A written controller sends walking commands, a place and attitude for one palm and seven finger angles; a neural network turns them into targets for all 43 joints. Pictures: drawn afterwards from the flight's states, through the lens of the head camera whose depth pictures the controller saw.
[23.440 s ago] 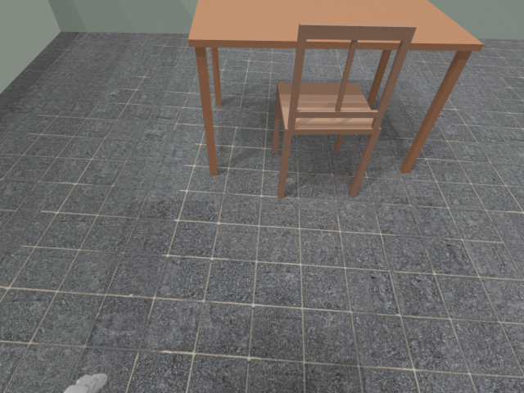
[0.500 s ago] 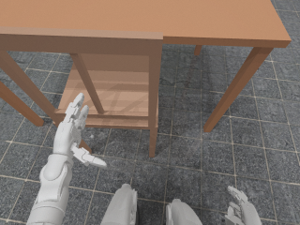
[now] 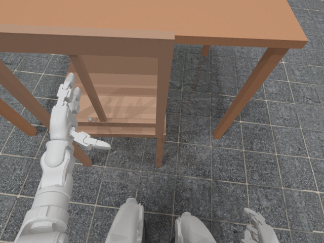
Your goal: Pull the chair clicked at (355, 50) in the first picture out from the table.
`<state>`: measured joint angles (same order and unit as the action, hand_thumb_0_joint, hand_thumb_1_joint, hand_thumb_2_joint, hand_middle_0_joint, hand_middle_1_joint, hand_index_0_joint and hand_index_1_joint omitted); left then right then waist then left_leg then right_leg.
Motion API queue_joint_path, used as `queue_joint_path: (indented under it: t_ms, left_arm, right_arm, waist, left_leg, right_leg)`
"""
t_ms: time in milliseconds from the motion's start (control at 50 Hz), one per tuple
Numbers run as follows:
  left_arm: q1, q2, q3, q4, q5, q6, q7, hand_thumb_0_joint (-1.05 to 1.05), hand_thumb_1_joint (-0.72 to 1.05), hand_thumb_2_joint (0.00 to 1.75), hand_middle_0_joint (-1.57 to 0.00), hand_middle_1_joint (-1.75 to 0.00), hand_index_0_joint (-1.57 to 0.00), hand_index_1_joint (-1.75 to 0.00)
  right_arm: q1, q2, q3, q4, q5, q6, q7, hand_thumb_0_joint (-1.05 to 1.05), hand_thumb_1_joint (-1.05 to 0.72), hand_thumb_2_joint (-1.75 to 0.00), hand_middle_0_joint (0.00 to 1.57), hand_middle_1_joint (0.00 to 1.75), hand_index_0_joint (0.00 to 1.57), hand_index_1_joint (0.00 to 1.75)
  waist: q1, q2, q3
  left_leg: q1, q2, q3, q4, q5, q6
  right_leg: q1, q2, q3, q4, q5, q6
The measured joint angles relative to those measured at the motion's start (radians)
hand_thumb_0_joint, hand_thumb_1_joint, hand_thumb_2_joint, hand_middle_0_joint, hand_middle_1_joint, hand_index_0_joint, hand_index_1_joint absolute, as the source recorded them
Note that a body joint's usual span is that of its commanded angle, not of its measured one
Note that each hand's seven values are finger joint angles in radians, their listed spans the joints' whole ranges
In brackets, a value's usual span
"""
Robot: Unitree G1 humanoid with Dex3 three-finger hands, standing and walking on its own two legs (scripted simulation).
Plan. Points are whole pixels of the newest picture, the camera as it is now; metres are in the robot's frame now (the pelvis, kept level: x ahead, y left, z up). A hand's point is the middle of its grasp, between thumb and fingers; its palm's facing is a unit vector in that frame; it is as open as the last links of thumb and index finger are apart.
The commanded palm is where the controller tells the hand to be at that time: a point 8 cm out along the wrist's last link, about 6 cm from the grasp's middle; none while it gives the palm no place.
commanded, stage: push the fingers through the gap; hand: left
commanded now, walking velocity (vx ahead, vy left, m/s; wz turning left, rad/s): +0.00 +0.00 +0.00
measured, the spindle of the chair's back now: (92, 93) +0.48 +0.20 +0.02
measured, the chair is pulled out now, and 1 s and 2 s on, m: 0.00 0.00 0.00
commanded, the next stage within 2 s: hook a spindle and tug to test in 1.18 s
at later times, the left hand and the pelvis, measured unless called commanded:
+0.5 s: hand (89, 109) +0.42 +0.20 +0.03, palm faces +0.08 -1.00 -0.05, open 16.9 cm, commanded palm +0.40 +0.24 +0.03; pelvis +0.00 +0.00 +0.00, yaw +0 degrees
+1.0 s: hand (90, 99) +0.45 +0.20 +0.03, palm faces +0.07 -1.00 -0.04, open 16.9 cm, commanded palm +0.43 +0.24 +0.03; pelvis +0.00 +0.00 -0.01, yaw -1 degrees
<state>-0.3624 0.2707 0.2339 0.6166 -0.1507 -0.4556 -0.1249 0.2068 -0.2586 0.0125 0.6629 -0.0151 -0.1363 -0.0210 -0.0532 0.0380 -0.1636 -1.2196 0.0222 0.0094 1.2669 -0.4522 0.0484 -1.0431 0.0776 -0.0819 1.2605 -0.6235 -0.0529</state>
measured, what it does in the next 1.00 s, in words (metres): stands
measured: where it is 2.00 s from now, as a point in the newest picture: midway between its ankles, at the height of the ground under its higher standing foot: outside the picture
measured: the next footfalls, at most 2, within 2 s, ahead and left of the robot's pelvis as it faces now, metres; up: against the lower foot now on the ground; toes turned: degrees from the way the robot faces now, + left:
none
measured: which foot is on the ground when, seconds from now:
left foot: down 0.00-1.00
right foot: down 0.00-1.00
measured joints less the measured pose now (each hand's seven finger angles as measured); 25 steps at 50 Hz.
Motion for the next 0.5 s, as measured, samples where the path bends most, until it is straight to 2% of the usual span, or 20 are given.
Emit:
queue_joint_path:
  t_ms: [80, 140, 220, 320, 500]
  left_arm:
    - [0.002, 0.025, 0.007, 0.016, -0.005, 0.026, -0.014, -0.01, -0.50, 0.30, -0.06, -0.08, -0.06, -0.08]
    - [0.011, 0.018, -0.007, 0.016, -0.020, 0.035, -0.027, -0.01, -0.50, 0.30, -0.06, -0.08, -0.06, -0.08]
    - [-0.014, 0.005, -0.007, 0.048, -0.020, 0.010, -0.027, -0.01, -0.50, 0.30, -0.06, -0.08, -0.06, -0.08]
    - [-0.074, 0.015, 0.012, 0.103, 0.002, -0.020, -0.015, -0.01, -0.50, 0.30, -0.06, -0.08, -0.06, -0.08]
    - [-0.123, 0.053, 0.068, 0.171, -0.004, -0.008, -0.044, -0.01, -0.50, 0.30, -0.06, -0.08, -0.07, -0.08]
  right_arm:
    - [0.016, -0.001, -0.005, -0.006, 0.006, 0.023, 0.010, 0.01, -0.91, -0.90, 0.20, 0.30, 0.20, 0.30]
    - [0.031, -0.002, -0.008, 0.002, 0.011, 0.030, 0.010, 0.01, -0.91, -0.90, 0.20, 0.30, 0.20, 0.30]
    - [0.036, 0.000, -0.003, 0.023, 0.010, 0.031, 0.006, 0.01, -0.91, -0.90, 0.20, 0.30, 0.20, 0.30]
    - [0.027, 0.000, -0.005, 0.029, 0.002, 0.030, 0.011, 0.01, -0.91, -0.90, 0.20, 0.30, 0.20, 0.30]
    - [0.031, -0.004, -0.006, 0.020, 0.004, 0.045, 0.013, 0.01, -0.91, -0.90, 0.20, 0.30, 0.20, 0.30]
  waist:
    - [-0.002, 0.007, -0.001]
    - [0.005, 0.013, 0.001]
    - [0.008, 0.007, -0.002]
    - [-0.005, 0.004, -0.002]
    - [-0.015, 0.003, -0.004]
  left_leg:
    - [0.003, 0.002, 0.003, -0.002, -0.005, 0.000]
    - [0.017, 0.001, 0.003, -0.013, -0.004, 0.001]
    - [0.023, 0.000, 0.002, -0.020, -0.003, 0.000]
    - [0.001, 0.001, -0.003, -0.005, -0.004, -0.003]
    - [-0.016, 0.009, 0.002, 0.005, -0.006, -0.006]
  right_leg:
    - [0.002, 0.002, 0.004, -0.004, -0.002, 0.001]
    - [0.017, 0.001, 0.005, -0.017, 0.001, 0.003]
    - [0.023, 0.001, 0.005, -0.024, 0.002, 0.002]
    - [0.002, 0.003, -0.001, -0.009, -0.002, -0.003]
    - [-0.020, 0.009, 0.004, 0.005, -0.003, -0.005]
